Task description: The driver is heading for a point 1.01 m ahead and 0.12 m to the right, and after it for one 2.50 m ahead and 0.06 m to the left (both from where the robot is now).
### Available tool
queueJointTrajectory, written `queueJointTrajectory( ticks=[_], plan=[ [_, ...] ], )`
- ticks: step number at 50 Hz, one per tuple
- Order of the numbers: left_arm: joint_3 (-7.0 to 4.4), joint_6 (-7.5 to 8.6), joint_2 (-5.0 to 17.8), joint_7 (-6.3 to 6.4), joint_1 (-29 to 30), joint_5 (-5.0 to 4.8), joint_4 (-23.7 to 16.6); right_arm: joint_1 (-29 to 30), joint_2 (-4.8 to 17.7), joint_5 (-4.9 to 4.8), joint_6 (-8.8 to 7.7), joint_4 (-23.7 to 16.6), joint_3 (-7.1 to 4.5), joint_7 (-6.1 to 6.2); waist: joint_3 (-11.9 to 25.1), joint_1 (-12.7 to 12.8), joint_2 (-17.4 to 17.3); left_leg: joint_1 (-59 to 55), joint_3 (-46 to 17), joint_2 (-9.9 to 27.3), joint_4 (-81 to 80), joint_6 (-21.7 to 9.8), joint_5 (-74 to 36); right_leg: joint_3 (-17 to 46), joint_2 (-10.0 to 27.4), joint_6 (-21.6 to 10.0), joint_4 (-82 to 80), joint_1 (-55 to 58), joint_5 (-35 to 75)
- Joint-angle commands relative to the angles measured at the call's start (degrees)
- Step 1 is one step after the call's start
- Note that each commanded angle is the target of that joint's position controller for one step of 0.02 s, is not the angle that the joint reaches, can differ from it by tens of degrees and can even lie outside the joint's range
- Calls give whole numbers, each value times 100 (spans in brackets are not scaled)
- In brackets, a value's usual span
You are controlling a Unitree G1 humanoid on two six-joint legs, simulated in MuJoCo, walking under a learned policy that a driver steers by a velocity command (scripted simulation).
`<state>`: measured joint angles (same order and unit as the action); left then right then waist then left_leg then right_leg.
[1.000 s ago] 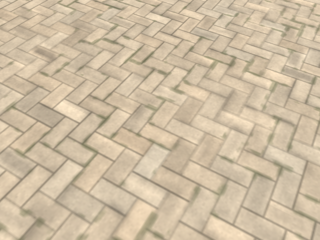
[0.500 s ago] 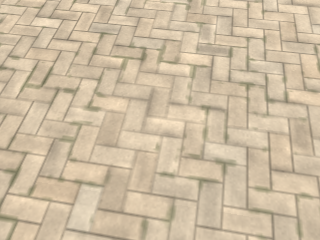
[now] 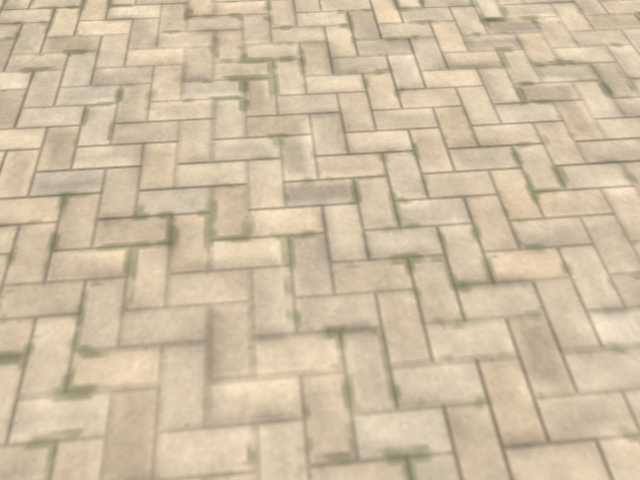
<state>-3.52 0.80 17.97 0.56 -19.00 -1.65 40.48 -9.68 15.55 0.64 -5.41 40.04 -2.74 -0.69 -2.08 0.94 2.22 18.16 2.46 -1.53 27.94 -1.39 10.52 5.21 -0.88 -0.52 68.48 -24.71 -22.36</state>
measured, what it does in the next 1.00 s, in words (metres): walks ahead, turning right: right foot, then left foot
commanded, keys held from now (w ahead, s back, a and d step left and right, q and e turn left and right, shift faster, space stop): w+e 0.28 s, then w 0.72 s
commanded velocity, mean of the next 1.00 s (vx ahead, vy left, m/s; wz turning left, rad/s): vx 0.50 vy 0.00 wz -0.30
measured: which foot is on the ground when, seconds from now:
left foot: down 0.00-0.38, up 0.40-0.88, down 0.90-1.00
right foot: up 0.00-0.36, down 0.38-0.92, up 0.94-1.00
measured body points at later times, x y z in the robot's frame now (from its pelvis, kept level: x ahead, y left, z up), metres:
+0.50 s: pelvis +0.27 -0.08 +0.00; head +0.30 -0.10 +0.44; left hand +0.50 +0.14 -0.09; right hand +0.27 -0.37 -0.13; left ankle +0.19 +0.10 -0.64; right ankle +0.31 -0.16 -0.73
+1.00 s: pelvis +0.57 -0.09 -0.01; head +0.60 -0.09 +0.44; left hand +0.69 +0.17 -0.13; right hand +0.65 -0.39 -0.10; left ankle +0.67 -0.03 -0.73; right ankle +0.39 -0.19 -0.65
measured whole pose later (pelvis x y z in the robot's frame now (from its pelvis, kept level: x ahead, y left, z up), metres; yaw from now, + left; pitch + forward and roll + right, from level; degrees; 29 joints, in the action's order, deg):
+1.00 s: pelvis +0.57 -0.09 -0.01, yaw -16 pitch +1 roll +0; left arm -2.8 3.4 17.3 -0.1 -19.7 -1.4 47.2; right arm -8.4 16.2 -0.2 -4.9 43.0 -2.0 -2.3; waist -2.2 1.0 0.9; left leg 23.8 2.7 -1.1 31.4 -3.1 9.2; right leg 3.6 -0.5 -1.8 64.1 -16.9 -25.3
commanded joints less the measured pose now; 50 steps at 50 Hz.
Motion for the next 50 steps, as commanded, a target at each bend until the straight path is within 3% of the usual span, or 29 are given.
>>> queueJointTrajectory(
  ticks=[1, 5, 10, 14, 16, 17, 18, 19, 20, 21, 22, 23, 24, 25, 26, 29, 34, 36, 39, 42, 43, 44, 45, 46, 47, 48, 49, 50],
  plan=[
    [-167, 30, 442, -26, 173, -11, -548, -219, 579, -3, -71, -149, -174, 42, 99, -182, -926, -1079, -1604, 1577, -1722, -839, 112, 128, 654, 44, -30, -1318, 431],
    [-104, 2, 244, -52, 551, 43, -708, -339, 833, -26, -123, 73, -274, 45, 6, -208, -660, -1239, -823, 1675, -1958, -1004, -849, 97, 762, 139, -827, -1681, 1128],
    [-21, 114, 94, -240, 1360, 40, -866, -488, 1041, -71, -23, 261, -307, 82, -170, -496, -536, -1484, 183, 1504, -1967, -783, -1411, -361, 649, 58, -2449, -1358, 2397],
    [-22, 118, 132, -377, 1871, 12, -1114, -775, 1255, -186, 110, 442, -368, 85, -335, -579, -533, -2100, 495, 1722, -1756, -662, -1976, -649, 518, -166, -3138, -1280, 2058],
    [-90, 109, 254, -392, 1761, 56, -1172, -852, 1399, -255, 180, 504, -401, 98, -132, -374, -650, -2314, 629, 1786, -1193, -603, -3686, -875, 201, -398, -3309, -724, 1427],
    [-173, 95, 406, -380, 1408, 82, -1116, -852, 1480, -277, 217, 521, -417, 112, 136, -114, -738, -2351, 713, 1771, -591, -557, -4596, -992, -14, -544, -3383, -153, 1167],
    [-317, 79, 636, -339, 596, 77, -900, -791, 1454, -289, 250, 528, -388, 128, 577, 384, -655, -2047, 883, 1636, 399, -431, -4931, -1062, -234, -741, -3737, 1024, 1438],
    [-480, 35, 952, -240, -380, 61, -616, -835, 1248, -208, 224, 500, -286, 147, 1072, 842, -421, -956, 949, 1438, 1736, -238, -3966, -603, -59, -942, -3818, 2720, 1711],
    [-585, 46, 1667, -158, -609, 36, -533, -1371, 482, 29, 118, 190, -11, 63, 1722, 356, 1095, 1664, 862, 542, 4011, 150, 894, 2334, 1619, -1879, -3907, 4940, 1171],
    [-458, 121, 1305, -173, -742, 33, -671, -1135, 740, -112, -53, 256, -18, 7, 2666, 582, 745, 2217, -429, 142, 4982, 184, 2361, 4138, 2260, -2319, -4840, 5121, 583],
    [-343, 197, 995, -211, -491, 94, -598, -462, 1135, -365, -128, 63, -147, -32, 1802, 701, 396, 2705, -630, 435, 5089, 104, 1940, 3178, 2037, -1971, -4992, 4554, 846],
    [-295, 240, 867, -216, -159, 78, -563, -232, 1038, -370, -173, -28, -102, -20, 1167, 493, 221, 2677, -567, 686, 4677, 29, 1467, 2387, 1785, -1751, -5025, 3713, 1265],
    [-228, 261, 668, -214, 213, 89, -556, -170, 995, -231, -175, 26, -106, 16, 763, 269, -8, 2432, -534, 884, 4228, 54, 1124, 1824, 1565, -1586, -5115, 2931, 1816],
    [-157, 290, 488, -208, 460, 150, -592, -309, 1014, -166, -121, 90, -137, 19, 598, 46, 82, 2034, -581, 1017, 3958, 85, 862, 1445, 1391, -1520, -5290, 2369, 2243],
    [-142, 318, 456, -203, 567, 186, -603, -469, 961, -154, -54, 147, -134, 2, 556, -89, 158, 1741, -587, 1049, 3838, 132, 700, 1314, 1325, -1525, -5467, 2016, 2384],
    [-170, 427, 582, -168, 567, 153, -425, -483, 705, -87, 96, 183, -84, 11, 315, -210, 11, 1690, -490, 1059, 3256, 353, 256, 786, 1250, -1593, -5866, 1502, 2782],
    [-176, 410, 687, -67, 262, 136, -115, 471, 468, -84, 57, -47, 14, -41, -50, 131, 37, 1685, -351, 853, 1309, 424, -1507, 53, 898, -1257, -6016, 1459, 2536],
    [-195, 400, 774, -64, -3, 102, 49, 837, 433, -129, 24, -140, 40, -94, -148, 298, 50, 1542, -288, 713, 806, 381, -1851, 63, 987, -1213, -6030, 1571, 2192],
    [-219, 345, 826, -59, -236, 59, 268, 1132, 535, -149, -8, -277, 20, -181, -268, 355, 79, 1764, -392, 641, 362, 183, -1624, 207, 1293, -1154, -5780, 2200, 2222],
    [-255, 255, 893, -18, -253, 49, 404, 963, 672, -124, -31, -287, -30, -239, -149, 170, 187, 1556, -347, 524, 145, -75, -935, 299, 1503, -981, -5333, 2766, 2979],
    [-263, 226, 934, -7, -175, 58, 411, 665, 764, -115, -37, -220, -77, -229, 45, -16, 257, 1089, -195, 368, 93, -182, -725, 240, 1436, -899, -4960, 2832, 3810],
    [-237, 187, 893, 3, -99, 84, 412, -21, 936, -101, -36, -21, -186, -189, 493, -391, 193, 127, 9, 163, 0, -338, -763, 35, 1174, -765, -4111, 2725, 4655],
    [-137, 168, 680, 27, -167, 163, 350, -939, 1234, -70, -23, 176, -293, -140, 1278, -758, -55, -1447, -414, 614, 282, -596, -1050, -207, 868, -568, -2746, 1978, 4079],
    [40, 268, 96, -21, -1002, 146, 249, -1485, 1813, 3, 8, 267, -437, -124, 2216, -537, -1412, -3760, -3013, 2081, 43, -1565, 30, -478, -39, -83, -407, -337, 1639],
    [37, 374, 252, -46, -792, 106, 337, -1696, 1357, -101, 27, 338, -321, -155, 2500, -731, -1716, -4080, -4596, 2325, -1000, -1705, 1076, 235, -350, -58, 391, -1230, -1041],
    [-94, 434, 729, -85, -234, -54, 192, -1291, 1096, -138, 26, 298, -223, -140, 1566, -727, -1218, -3436, -3917, 2212, -1145, -1400, 1657, 314, 31, -136, 758, -1799, -797],
    [-81, 462, 735, -80, 212, -74, 59, -862, 974, -110, 45, 215, -182, -119, 947, -599, -770, -2589, -3217, 2007, -1245, -1219, 1408, 74, 345, -192, 548, -1812, -293],
    [-81, 461, 674, -61, 441, 19, 11, -563, 850, -58, 48, 195, -139, -123, 463, -448, -535, -1788, -2669, 1802, -1411, -1187, 841, -43, 548, -181, 173, -1689, 94]
  ],
)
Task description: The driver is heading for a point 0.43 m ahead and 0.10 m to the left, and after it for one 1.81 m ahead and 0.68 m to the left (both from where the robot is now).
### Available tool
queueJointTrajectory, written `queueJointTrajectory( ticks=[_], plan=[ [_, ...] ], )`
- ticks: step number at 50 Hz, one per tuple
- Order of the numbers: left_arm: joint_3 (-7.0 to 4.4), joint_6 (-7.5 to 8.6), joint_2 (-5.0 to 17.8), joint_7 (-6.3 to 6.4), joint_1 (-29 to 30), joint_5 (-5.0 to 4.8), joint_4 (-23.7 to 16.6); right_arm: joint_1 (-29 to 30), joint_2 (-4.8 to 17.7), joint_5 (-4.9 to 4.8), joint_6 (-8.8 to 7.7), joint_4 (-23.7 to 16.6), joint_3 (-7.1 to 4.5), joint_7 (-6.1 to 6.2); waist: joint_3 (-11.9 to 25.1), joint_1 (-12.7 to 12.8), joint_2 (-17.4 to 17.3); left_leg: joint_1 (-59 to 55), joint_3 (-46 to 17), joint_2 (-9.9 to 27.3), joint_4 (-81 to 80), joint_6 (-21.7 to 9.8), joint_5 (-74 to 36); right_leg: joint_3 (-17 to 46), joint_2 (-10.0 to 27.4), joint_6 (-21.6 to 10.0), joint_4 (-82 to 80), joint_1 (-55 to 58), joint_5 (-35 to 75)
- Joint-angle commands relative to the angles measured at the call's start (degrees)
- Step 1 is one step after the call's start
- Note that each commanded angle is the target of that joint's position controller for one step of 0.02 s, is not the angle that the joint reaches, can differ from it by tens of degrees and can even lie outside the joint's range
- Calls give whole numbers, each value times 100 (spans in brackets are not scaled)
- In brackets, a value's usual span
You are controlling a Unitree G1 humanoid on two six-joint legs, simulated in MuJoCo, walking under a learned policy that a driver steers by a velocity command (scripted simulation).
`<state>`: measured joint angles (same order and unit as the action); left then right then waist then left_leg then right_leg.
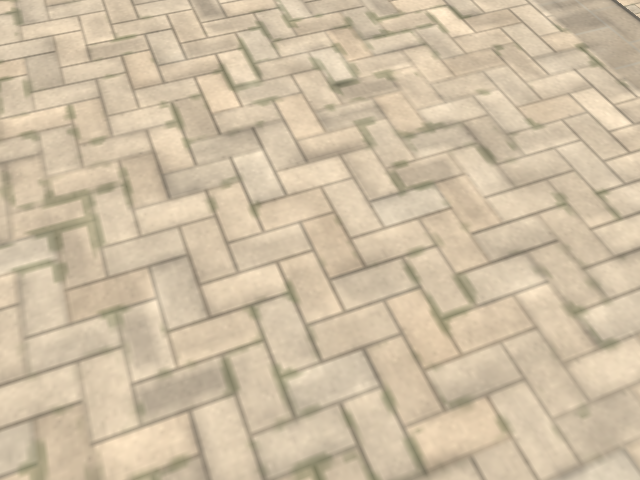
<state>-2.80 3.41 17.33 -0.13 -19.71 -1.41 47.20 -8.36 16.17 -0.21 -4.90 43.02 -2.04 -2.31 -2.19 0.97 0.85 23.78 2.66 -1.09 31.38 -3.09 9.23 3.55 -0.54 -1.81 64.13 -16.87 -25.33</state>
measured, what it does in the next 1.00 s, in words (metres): walks ahead, turning left: right foot, then left foot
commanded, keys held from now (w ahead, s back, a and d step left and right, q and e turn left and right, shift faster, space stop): w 0.14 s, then no key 0.18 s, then q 0.68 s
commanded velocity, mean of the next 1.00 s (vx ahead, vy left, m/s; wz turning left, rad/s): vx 0.19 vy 0.00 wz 0.27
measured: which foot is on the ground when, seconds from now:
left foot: down 0.00-0.38, up 0.40-0.78, down 0.80-1.00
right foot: up 0.00-0.36, down 0.38-0.80, up 0.82-1.00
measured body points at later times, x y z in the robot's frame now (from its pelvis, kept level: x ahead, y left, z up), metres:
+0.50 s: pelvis +0.23 -0.03 +0.00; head +0.27 -0.05 +0.45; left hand +0.41 +0.23 -0.09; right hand +0.30 -0.31 -0.14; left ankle +0.13 +0.10 -0.66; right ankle +0.34 -0.13 -0.73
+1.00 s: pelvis +0.26 +0.01 +0.02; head +0.29 +0.06 +0.46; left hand +0.32 +0.33 -0.11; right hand +0.46 -0.24 -0.07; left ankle +0.25 +0.10 -0.73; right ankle +0.32 -0.14 -0.65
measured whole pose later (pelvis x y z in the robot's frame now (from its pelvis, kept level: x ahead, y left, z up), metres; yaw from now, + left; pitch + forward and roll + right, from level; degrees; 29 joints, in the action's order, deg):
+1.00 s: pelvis +0.26 +0.01 +0.02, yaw +20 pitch +2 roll -3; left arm -5.6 -1.0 17.9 2.6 -2.6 0.1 48.6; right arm -14.4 16.8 -0.1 1.0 41.4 -4.0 2.0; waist -2.3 -1.3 1.3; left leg 16.4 -3.4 -0.8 26.2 -2.9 11.7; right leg 1.6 -1.0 3.2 59.4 -31.4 -20.9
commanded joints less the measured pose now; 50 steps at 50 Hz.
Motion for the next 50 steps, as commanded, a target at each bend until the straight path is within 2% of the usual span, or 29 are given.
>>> queueJointTrajectory(
  ticks=[1, 3, 5, 8, 11, 15, 17, 18, 19, 20, 21, 22, 23, 24, 26, 29, 32, 34, 36, 38, 39, 40, 41, 42, 43, 44, 45, 47, 50],
  plan=[
    [-178, 161, 680, 23, 430, 51, -629, -528, 655, 91, -41, -128, -164, 38, 352, -250, -528, -1851, -2324, 1573, -1896, -956, 454, 170, 710, -43, 280, -2103, 708],
    [-147, 59, 462, 35, 143, 70, -494, -438, 609, 76, -93, -100, -153, 32, 367, -70, -650, -1444, -1850, 1386, -2153, -1007, -137, 106, 776, 50, 6, -1688, 943],
    [-120, 2, 367, 60, 288, 107, -535, -510, 720, 38, -136, -6, -183, 57, 233, -44, -565, -1317, -1497, 1370, -2333, -1099, -649, 42, 826, 178, -402, -1851, 1230],
    [-79, 34, 270, 53, 864, 152, -683, -653, 836, 32, -94, 119, -214, 133, 40, -168, -411, -1431, -997, 1233, -2391, -1006, -1505, -43, 809, 312, -1509, -2062, 2133],
    [-4, 134, 71, -24, 1373, 173, -766, -867, 891, 17, -10, 260, -215, 207, 83, -362, -432, -1361, -365, 928, -2124, -752, -2706, -348, 470, 333, -2739, -1374, 3083],
    [-44, 186, 198, -140, 1660, 157, -843, -1071, 929, -32, 140, 469, -218, 260, 217, -413, -555, -1987, -520, 1160, -1647, -636, -2729, -230, 264, 171, -3419, -1113, 3227],
    [-118, 207, 391, -158, 1417, 216, -777, -955, 965, -61, 208, 515, -241, 287, 331, -191, -590, -2172, -729, 1229, -1147, -500, -2750, -149, 201, 0, -3699, -729, 2967],
    [-178, 227, 499, -131, 975, 271, -619, -843, 920, -78, 236, 508, -226, 297, 501, 69, -514, -2122, -729, 1054, -632, -373, -2910, -222, 119, -111, -4029, -131, 3276],
    [-265, 256, 839, -75, 594, 343, -529, -997, 768, -4, 222, 471, -170, 292, 935, 154, -138, -1777, -607, 679, 177, -126, -2365, 17, 521, -296, -3989, 875, 5193],
    [-304, 214, 1152, -12, 283, 465, -536, -1603, 332, 115, 156, 425, -18, 250, 1796, -30, 844, -279, -495, 184, 1721, 224, 116, 1201, 1834, -1042, -3383, 2895, 7280],
    [-251, 86, 873, 9, 140, 345, -557, -1945, 247, 2, 175, 522, 45, 240, 2570, 86, 1421, 465, -648, -183, 3068, 451, 3269, 2067, 2589, -1704, -3399, 3451, 7319],
    [-217, -21, 742, 13, 217, 219, -613, -1594, 858, -122, 248, 497, -135, 242, 2371, 249, 834, 733, -912, -8, 3654, 484, 3333, 1889, 2367, -1568, -3684, 2946, 6009],
    [-198, -80, 687, 48, 600, 170, -644, -1187, 926, -192, 345, 364, -203, 289, 1754, 147, 587, 1096, -764, 161, 3813, 519, 2958, 1563, 2176, -1376, -4001, 2325, 4757],
    [-143, -107, 529, 74, 988, 158, -653, -1025, 849, -161, 483, 350, -222, 358, 1243, 21, 411, 1105, -684, 345, 3666, 602, 2603, 1229, 1965, -1237, -4345, 1555, 3688],
    [-145, -141, 502, 97, 1554, 260, -637, -1147, 696, -98, 764, 322, -255, 476, 724, -280, 779, 411, -513, 470, 3387, 754, 1976, 631, 1651, -1096, -4947, 136, 2252],
    [-176, -127, 509, 162, 1793, 304, -560, -1231, 567, -41, 863, 220, -289, 522, 671, -373, 816, 54, -323, 495, 2969, 753, 1522, 60, 1620, -1180, -5143, -280, 2166],
    [-223, -164, 623, 248, 1837, 252, -455, -870, 482, -21, 842, 13, -261, 448, 798, -249, 647, -120, -269, 630, 2188, 637, 1113, -188, 1762, -1201, -5115, -44, 2234],
    [-257, -231, 722, 272, 1799, 228, -377, -738, 538, -25, 837, -93, -279, 382, 838, -201, 613, -268, -173, 619, 1829, 556, 1049, -255, 1877, -1183, -5068, 138, 2170],
    [-283, -295, 795, 258, 1787, 167, -309, -713, 601, -27, 849, -163, -314, 317, 798, -214, 605, -429, -68, 578, 1413, 433, 1074, -309, 1960, -1090, -4943, 312, 2077],
    [-301, -363, 822, 242, 1888, 55, -255, -945, 589, -15, 853, -114, -355, 253, 752, -408, 533, -910, 150, 417, 486, 217, 624, -532, 1862, -815, -4563, 299, 1878],
    [-286, -396, 695, 233, 1759, 7, -174, -1102, 681, 23, 848, -55, -411, 248, 683, -444, 332, -1202, 104, 287, -29, 34, 352, -722, 1643, -534, -4132, 152, 1506],
    [-250, -440, 452, 206, 1454, 39, -57, -1179, 998, 55, 834, -95, -505, 291, 431, -365, -579, -1422, -819, 757, -926, -290, -461, -1200, 1143, -31, -3037, -345, 831],
    [-194, -444, 236, 193, 1577, 255, -314, -1004, 1697, 49, 828, -330, -631, 393, 135, -151, -2174, -1736, -2994, 2108, -1383, -1230, -1571, -1438, 144, 593, -1565, -1931, -911],
    [-267, -416, 446, 229, 2250, 272, -478, -1125, 1612, 257, 681, -375, -589, 350, 324, -531, -1643, -1338, -3317, 2253, -1609, -1711, -1385, -407, -57, 525, -402, -2068, -1273],
    [-308, -419, 504, 236, 2164, 158, -454, -869, 1470, 275, 543, -395, -555, 342, 360, -327, -1265, -1318, -2807, 1992, -1592, -1476, -1140, -118, 52, 416, -40, -2122, -792],
    [-346, -431, 530, 267, 1930, 132, -310, -511, 1339, 140, 468, -462, -548, 364, 373, -134, -967, -1387, -2397, 1686, -1478, -1114, -932, -23, 139, 371, -31, -2151, -271],
    [-385, -435, 600, 313, 1835, 173, -201, -286, 1129, 20, 458, -523, -488, 388, 441, -84, -835, -1473, -2202, 1553, -1397, -889, -961, 7, 178, 385, -92, -2172, 28],
    [-399, -394, 552, 307, 1814, 193, -182, -285, 955, -5, 480, -569, -409, 444, 642, -46, -803, -1503, -2010, 1383, -1276, -861, -1616, -6, 80, 471, 10, -1898, 410],
    [-340, -334, 382, 286, 1912, 111, -210, -503, 997, -22, 513, -574, -438, 503, 753, -148, -783, -1996, -2045, 1305, -1150, -893, -1839, 64, 14, 570, -809, -1930, 634]
  ],
)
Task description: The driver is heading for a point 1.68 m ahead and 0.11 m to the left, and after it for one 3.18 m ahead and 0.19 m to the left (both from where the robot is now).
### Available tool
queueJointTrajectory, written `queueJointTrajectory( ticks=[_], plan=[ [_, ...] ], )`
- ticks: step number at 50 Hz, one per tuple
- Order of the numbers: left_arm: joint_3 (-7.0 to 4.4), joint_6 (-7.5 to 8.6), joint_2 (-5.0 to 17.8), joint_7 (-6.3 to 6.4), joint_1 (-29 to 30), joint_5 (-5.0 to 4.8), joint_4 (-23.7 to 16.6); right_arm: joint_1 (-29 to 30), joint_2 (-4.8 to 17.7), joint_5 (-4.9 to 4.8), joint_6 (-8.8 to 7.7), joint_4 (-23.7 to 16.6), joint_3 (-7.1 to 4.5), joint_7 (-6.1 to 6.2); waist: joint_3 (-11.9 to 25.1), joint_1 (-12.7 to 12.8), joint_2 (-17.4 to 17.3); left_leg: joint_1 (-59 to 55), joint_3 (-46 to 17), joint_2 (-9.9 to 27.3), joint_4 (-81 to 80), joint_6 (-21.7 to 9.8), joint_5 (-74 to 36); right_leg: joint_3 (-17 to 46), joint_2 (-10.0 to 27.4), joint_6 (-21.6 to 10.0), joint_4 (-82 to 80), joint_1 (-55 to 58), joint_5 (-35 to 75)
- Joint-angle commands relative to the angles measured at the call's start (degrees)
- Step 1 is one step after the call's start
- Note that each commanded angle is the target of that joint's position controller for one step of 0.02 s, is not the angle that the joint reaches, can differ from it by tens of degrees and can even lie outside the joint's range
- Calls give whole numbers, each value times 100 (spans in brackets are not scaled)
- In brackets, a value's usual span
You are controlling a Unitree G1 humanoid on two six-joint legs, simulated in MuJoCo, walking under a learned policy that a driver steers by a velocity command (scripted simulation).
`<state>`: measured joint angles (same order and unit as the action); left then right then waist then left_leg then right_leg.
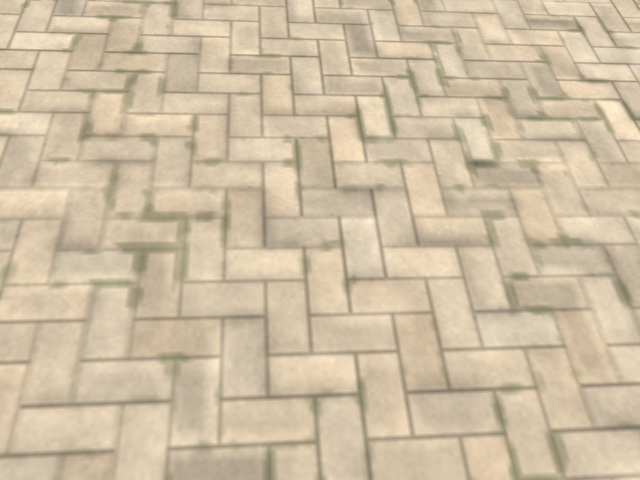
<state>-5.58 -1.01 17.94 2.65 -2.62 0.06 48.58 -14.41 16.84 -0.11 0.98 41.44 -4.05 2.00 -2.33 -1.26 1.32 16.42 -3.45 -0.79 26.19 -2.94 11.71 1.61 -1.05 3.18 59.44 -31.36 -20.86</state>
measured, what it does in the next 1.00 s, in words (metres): steps on the spot: right foot, then left foot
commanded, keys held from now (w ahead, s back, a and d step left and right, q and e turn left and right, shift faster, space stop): q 0.18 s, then no key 0.82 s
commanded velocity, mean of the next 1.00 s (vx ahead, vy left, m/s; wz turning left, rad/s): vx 0.00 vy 0.00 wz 0.24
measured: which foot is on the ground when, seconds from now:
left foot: down 0.00-0.26, up 0.28-0.56, down 0.58-1.00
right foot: up 0.00-0.24, down 0.26-1.00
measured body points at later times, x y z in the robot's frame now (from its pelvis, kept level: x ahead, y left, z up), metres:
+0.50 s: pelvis +0.02 -0.03 +0.00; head +0.05 -0.04 +0.45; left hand +0.07 +0.26 -0.12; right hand +0.21 -0.29 -0.12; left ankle -0.04 +0.11 -0.70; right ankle +0.04 -0.15 -0.75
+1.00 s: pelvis +0.01 +0.00 -0.01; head +0.02 +0.01 +0.44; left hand +0.02 +0.29 -0.15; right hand +0.17 -0.23 -0.13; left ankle -0.03 +0.11 -0.75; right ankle +0.04 -0.15 -0.75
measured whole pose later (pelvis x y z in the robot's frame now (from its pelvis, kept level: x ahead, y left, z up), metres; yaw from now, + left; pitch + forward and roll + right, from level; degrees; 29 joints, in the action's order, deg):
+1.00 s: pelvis +0.01 +0.00 -0.01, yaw +12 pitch -2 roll +0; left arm -2.2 -0.3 16.4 1.7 -8.6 0.3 60.3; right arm -11.2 14.1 0.7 -0.2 49.6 -1.2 0.9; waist -2.4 1.2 0.0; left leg 9.3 -2.6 -1.7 27.6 -1.1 16.3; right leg 2.4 2.4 3.5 25.6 -9.7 -14.1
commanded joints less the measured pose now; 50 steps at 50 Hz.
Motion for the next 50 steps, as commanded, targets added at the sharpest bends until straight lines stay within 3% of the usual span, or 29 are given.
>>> queueJointTrajectory(
  ticks=[1, 5, 9, 12, 13, 14, 15, 16, 17, 19, 22, 24, 26, 28, 29, 30, 31, 32, 33, 35, 37, 50],
  plan=[
    [-41, 121, 288, -4, 275, -40, -364, 64, 977, -46, -55, -424, -258, 92, 762, 26, -861, -1335, -1498, 1258, -603, -915, -1990, 285, 46, 110, -682, -424, 212],
    [-14, 155, 342, -90, 296, -68, -354, 171, 1133, -27, 32, -520, -321, 82, 696, -44, -1038, -992, -1819, 1196, -577, -991, -1632, 311, -58, 176, -1596, 251, 158],
    [-35, 231, 477, -174, 81, -102, -319, 414, 1129, -61, 89, -612, -322, 13, 730, -8, -1105, -909, -2289, 1113, -407, -964, -1975, 351, -149, 100, -2341, 812, 52],
    [-55, 304, 537, -260, -459, -70, -142, 648, 982, -129, 144, -656, -247, 43, 859, 269, -982, -767, -2162, 807, 29, -576, -1810, 186, -8, -121, -3923, 1810, 1364],
    [-102, 299, 767, -249, -531, 6, -138, 455, 795, -76, 143, -635, -187, 52, 926, 178, -561, -301, -1888, 502, 432, -297, -906, 653, 597, -345, -4109, 2419, 1920],
    [-135, 250, 1113, -200, -364, 94, -235, 92, 461, 47, 113, -615, -86, 30, 933, -167, 861, 503, -1033, -339, 1540, 40, 1324, 1790, 1676, -896, -4105, 2906, 3325],
    [-108, 252, 1075, -223, -368, 233, -213, 270, 813, 21, 65, -749, -198, 42, 693, -30, 1430, 1222, -641, -646, 2566, 317, 2722, 2717, 2365, -1905, -4210, 2519, 3613],
    [-52, 287, 879, -230, -227, 181, -301, 200, 1202, 14, 48, -602, -312, 54, 589, 13, 832, 1277, -819, -421, 3446, 455, 2509, 2506, 2278, -2048, -4221, 2414, 3316],
    [-11, 294, 722, -215, -36, 92, -305, 193, 1226, -21, 66, -501, -359, 51, 502, -60, 617, 1350, -828, -395, 3757, 537, 2144, 2007, 1920, -1799, -4125, 2415, 3070],
    [70, 290, 558, -194, 69, -43, -284, 179, 916, -9, 148, -387, -289, 78, 370, -35, 594, 1407, -855, -348, 3826, 726, 1694, 1505, 1557, -1563, -4046, 2475, 2942],
    [129, 224, 491, -150, -95, -2, -111, 401, 523, -43, 126, -424, -126, 38, 459, 77, 758, 926, -390, -151, 2683, 855, 1424, 987, 1252, -1518, -4007, 2605, 3137],
    [112, 162, 628, -140, -154, 7, -42, 589, 350, -23, 98, -442, -21, 8, 523, 230, 902, 336, 0, 48, 1659, 869, 1425, 862, 1212, -1487, -3951, 2541, 3239],
    [88, 113, 789, -152, -328, -14, 39, 548, 470, -74, 86, -362, -49, 4, 542, 299, 928, -93, 195, 17, 803, 829, 1026, 968, 1275, -1498, -3855, 2540, 3344],
    [138, 116, 713, -177, -365, -98, 110, 231, 518, -48, 84, -154, -75, -7, 468, 94, 770, -843, 296, -36, -712, 610, -220, 888, 1146, -1263, -3729, 2305, 3112],
    [184, 176, 608, -201, -549, -80, 169, 266, 706, 4, 89, -170, -98, 12, 532, 150, 523, -1392, -75, 222, -848, 436, -914, 858, 1066, -950, -3718, 1975, 2722],
    [245, 262, 460, -259, -652, 82, 140, 193, 1059, 59, 110, -212, -152, 57, 789, 306, -255, -1911, -680, 865, -463, 190, -2432, 491, 744, -608, -3333, 1633, 2058],
    [287, 295, 219, -272, -778, 68, 214, 409, 958, 109, 106, -119, -106, -8, 838, 514, -989, -1255, -713, 988, -298, -189, -1875, 108, 391, -311, -3604, 1975, 959],
    [267, 281, 445, -254, -446, 101, 244, 578, 628, 116, 55, -200, -45, -94, 637, 293, -670, -965, -661, 771, -405, -196, -1042, 63, 352, -121, -3563, 2175, 1037],
    [245, 259, 497, -240, -281, 80, 266, 515, 533, 158, 9, -106, -13, -124, 513, 212, -570, -839, -585, 643, -467, -93, -669, 30, 318, -77, -3517, 2179, 1163],
    [242, 170, 483, -170, -339, 48, 360, 484, 618, 133, -84, -5, -13, -140, 246, 223, -632, -600, -533, 542, -508, 28, -613, 52, 329, -109, -3478, 2160, 1330],
    [245, 140, 456, -143, -411, 42, 461, 383, 541, 116, -140, 112, 29, -121, 167, 244, -646, -513, -495, 504, -498, 73, -618, 72, 350, -134, -3509, 2191, 1371],
    [237, 123, 478, -67, -561, 17, 1038, 344, 485, 69, -188, 607, 115, -91, 169, 222, -230, -542, -348, 351, -475, 61, -651, 73, 369, -57, -3598, 2262, 1521]
  ],
)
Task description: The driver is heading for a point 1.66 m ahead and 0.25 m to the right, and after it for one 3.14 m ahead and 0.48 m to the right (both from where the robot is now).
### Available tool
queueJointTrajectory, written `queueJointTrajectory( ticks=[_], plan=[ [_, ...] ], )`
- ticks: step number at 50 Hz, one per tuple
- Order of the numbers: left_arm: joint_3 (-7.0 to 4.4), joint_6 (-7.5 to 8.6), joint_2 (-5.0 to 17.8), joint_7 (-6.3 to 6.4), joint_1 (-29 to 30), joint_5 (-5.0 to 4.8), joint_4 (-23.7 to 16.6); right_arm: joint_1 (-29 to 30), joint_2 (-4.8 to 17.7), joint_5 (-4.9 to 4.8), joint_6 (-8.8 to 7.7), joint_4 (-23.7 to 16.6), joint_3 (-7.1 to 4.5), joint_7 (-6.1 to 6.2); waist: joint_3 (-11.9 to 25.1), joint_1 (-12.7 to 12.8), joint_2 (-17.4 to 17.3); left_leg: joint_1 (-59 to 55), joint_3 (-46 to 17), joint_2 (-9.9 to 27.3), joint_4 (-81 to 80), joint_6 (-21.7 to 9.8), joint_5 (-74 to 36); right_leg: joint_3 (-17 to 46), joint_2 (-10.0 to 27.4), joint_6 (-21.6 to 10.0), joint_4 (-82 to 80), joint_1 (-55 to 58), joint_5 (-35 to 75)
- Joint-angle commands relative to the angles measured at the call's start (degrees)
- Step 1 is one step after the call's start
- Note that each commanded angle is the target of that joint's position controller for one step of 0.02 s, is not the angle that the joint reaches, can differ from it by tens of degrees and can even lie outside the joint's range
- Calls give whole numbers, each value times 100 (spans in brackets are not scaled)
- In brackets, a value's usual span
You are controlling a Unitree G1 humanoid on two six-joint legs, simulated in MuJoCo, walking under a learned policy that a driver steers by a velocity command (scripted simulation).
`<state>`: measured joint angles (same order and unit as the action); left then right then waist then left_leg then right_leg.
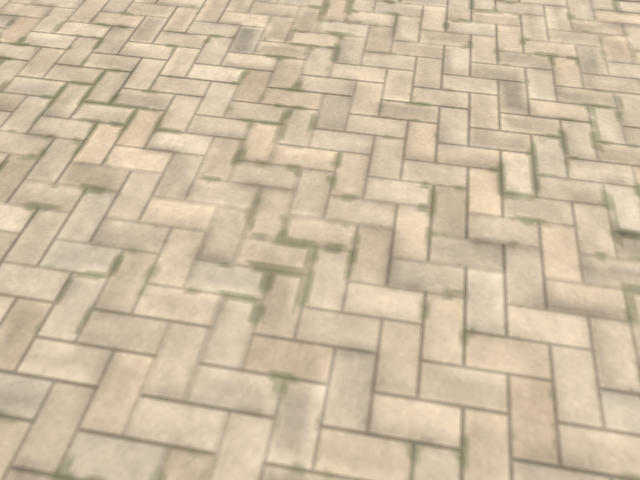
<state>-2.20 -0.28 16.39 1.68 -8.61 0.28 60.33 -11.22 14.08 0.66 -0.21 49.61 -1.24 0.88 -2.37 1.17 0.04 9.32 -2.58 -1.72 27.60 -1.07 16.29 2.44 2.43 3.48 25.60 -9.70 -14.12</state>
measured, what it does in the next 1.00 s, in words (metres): walks ahead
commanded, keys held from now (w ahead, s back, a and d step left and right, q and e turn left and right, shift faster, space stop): no key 0.56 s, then w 0.44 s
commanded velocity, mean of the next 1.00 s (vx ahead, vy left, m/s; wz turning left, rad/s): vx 0.12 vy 0.00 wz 0.01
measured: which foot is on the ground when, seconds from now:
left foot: down 0.00-0.80, up 0.82-1.00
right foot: down 0.00-1.00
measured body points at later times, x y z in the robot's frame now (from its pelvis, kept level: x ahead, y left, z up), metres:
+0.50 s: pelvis +0.00 -0.01 +0.00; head +0.01 +0.00 +0.45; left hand +0.04 +0.26 -0.15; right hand +0.06 -0.27 -0.14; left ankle -0.02 +0.11 -0.74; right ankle +0.00 -0.16 -0.74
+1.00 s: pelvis +0.10 -0.05 +0.01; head +0.11 -0.06 +0.46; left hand +0.01 +0.19 -0.13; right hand +0.22 -0.31 -0.13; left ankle +0.14 +0.10 -0.67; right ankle +0.01 -0.14 -0.74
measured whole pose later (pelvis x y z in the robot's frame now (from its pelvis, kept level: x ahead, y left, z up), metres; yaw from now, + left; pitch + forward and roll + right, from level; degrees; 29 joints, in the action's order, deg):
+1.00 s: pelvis +0.10 -0.05 +0.01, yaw -1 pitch +1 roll +1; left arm -0.6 5.4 11.1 -0.4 -27.3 -0.1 63.4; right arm -9.5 16.1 -1.5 -5.3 53.8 -2.8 -0.9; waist 0.1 3.2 -1.7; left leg 32.4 1.0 3.8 57.9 -2.3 12.7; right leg -0.8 -1.2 -2.5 15.4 0.2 -16.5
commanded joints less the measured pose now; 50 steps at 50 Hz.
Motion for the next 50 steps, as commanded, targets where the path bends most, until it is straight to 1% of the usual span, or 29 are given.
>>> queueJointTrajectory(
  ticks=[1, 12, 28, 29, 30, 31, 32, 33, 34, 35, 36, 37, 38, 39, 40, 41, 42, 43, 44, 45, 46, 47, 48, 50],
  plan=[
    [-100, 49, 635, 35, 21, -7, -107, 17, 755, -10, -67, -169, -161, 21, 180, -22, -94, 162, -415, 431, -612, -124, -1125, -13, 21, -89, -215, 97, 856],
    [-66, 26, 576, 82, -180, -18, 128, -128, 715, -32, -54, 247, -104, 43, 135, -34, -66, 192, -234, 306, -568, -73, -1123, -47, -8, -122, -204, 50, 888],
    [-4, 5, 379, 110, -468, -20, 261, -354, 614, -56, -51, 687, -35, 81, 29, -62, -4, 283, -99, 228, -531, -13, -951, -92, -72, -162, -178, -45, 824],
    [14, -1, 303, 113, -576, -22, 312, -444, 578, -58, -41, 754, -27, 91, 148, -61, -44, 241, -67, 183, -586, -29, -352, -186, -154, -173, -153, -9, 315],
    [14, -9, 280, 120, -602, -53, 323, -459, 634, -88, -19, 775, -50, 110, 71, -79, -115, 328, -87, 141, -637, -104, 706, -333, -300, -219, 11, -144, -476],
    [5, -1, 289, 125, -571, -78, 283, -461, 755, -122, -5, 763, -93, 125, -105, -108, -249, 513, -247, 206, -731, -240, 1800, -447, -422, -284, 243, -414, -1303],
    [7, 36, 281, 121, -496, -77, 206, -490, 834, -141, -15, 740, -120, 129, -355, -147, -394, 698, -562, 411, -924, -399, 2592, -463, -454, -354, 448, -773, -1774],
    [24, 109, 216, 98, -394, -74, 117, -614, 927, -163, -54, 741, -155, 121, -546, -217, -600, 729, -1024, 726, -1164, -591, 3060, -483, -446, -404, 753, -1117, -1791],
    [55, 208, 78, 54, -352, -85, 45, -780, 1059, -190, -108, 772, -207, 108, -600, -261, -909, 629, -1633, 1155, -1451, -829, 3344, -574, -440, -424, 1206, -1348, -1469],
    [76, 306, -10, 2, -346, -103, 0, -872, 1147, -213, -159, 792, -253, 98, -640, -274, -1104, 715, -2200, 1539, -1670, -1071, 3405, -495, -325, -483, 1616, -1359, -1200],
    [69, 392, -1, -52, -399, -136, -18, -777, 1118, -219, -200, 749, -259, 92, -713, -190, -1080, 865, -2425, 1709, -1743, -1187, 3263, -385, -200, -595, 1731, -1315, -1151],
    [74, 465, -40, -103, -583, -172, 10, -525, 1058, -232, -228, 660, -246, 77, -757, -11, -1056, 1022, -2300, 1690, -1647, -1150, 3005, -374, -147, -724, 1411, -1071, -1198],
    [67, 521, -61, -135, -957, -193, 129, -163, 961, -265, -232, 529, -219, 57, -749, 249, -934, 1354, -1852, 1441, -1406, -959, 2611, -418, -173, -842, 629, -380, -1073],
    [14, 548, 45, -144, -1456, -172, 332, 163, 826, -270, -240, 386, -183, 42, -699, 474, -606, 1769, -1232, 999, -829, -694, 1916, -251, -184, -863, -55, 453, -693],
    [-107, 565, 464, -137, -2129, -123, 516, 349, 471, -219, -295, 254, -91, 17, -392, 637, 459, 2360, -228, 323, 830, -299, 1042, 1098, 598, -1049, -715, 1254, -1046],
    [-285, 609, 1248, -221, -2732, -115, 592, 381, 338, -212, -407, -10, -70, 48, -164, 700, 1847, 3259, 329, -193, 2386, -64, 1397, 3405, 1790, -1758, -1572, 1807, -1495],
    [-163, 682, 880, -243, -2433, -17, 495, 326, 581, -304, -490, 19, -130, 41, -297, 471, 1176, 3666, -201, 63, 3453, -124, 1608, 3900, 2050, -1952, -1649, 1679, -1564],
    [-88, 736, 552, -244, -2076, -43, 338, 146, 586, -361, -553, 100, -137, -19, -537, 266, 768, 3953, -332, 308, 3887, -233, 1098, 3296, 1883, -1809, -1566, 1643, -1216],
    [-56, 756, 433, -266, -1877, -73, 232, 43, 554, -331, -597, 200, -146, -60, -495, 176, 605, 4018, -232, 494, 3921, -307, 585, 2650, 1609, -1603, -1565, 1679, -869],
    [-23, 738, 355, -282, -1785, -95, 178, 188, 634, -282, -633, 179, -193, -86, -545, 160, 497, 4139, -129, 637, 3759, -320, 195, 2160, 1464, -1450, -1601, 1733, -223],
    [37, 696, 171, -274, -1836, -73, 171, 354, 670, -228, -650, 138, -233, -125, -485, 179, 519, 3979, -21, 748, 3530, -296, -105, 1634, 1243, -1305, -1628, 1687, 545],
    [70, 647, 69, -249, -1982, -46, 185, 414, 586, -210, -645, 117, -232, -173, -378, 200, 611, 3813, 114, 764, 3331, -238, -293, 1268, 1086, -1252, -1639, 1679, 1140],
    [77, 604, 75, -211, -2097, -31, 185, 496, 452, -201, -623, 90, -209, -212, -305, 217, 616, 3726, 237, 751, 3134, -157, -450, 1015, 1003, -1265, -1646, 1666, 1578],
    [66, 536, 219, -121, -2103, -8, 104, 933, 236, -197, -578, -94, -136, -245, -377, 258, 506, 3546, 401, 691, 2410, 5, -781, 668, 906, -1315, -1767, 1367, 1883]
  ],
)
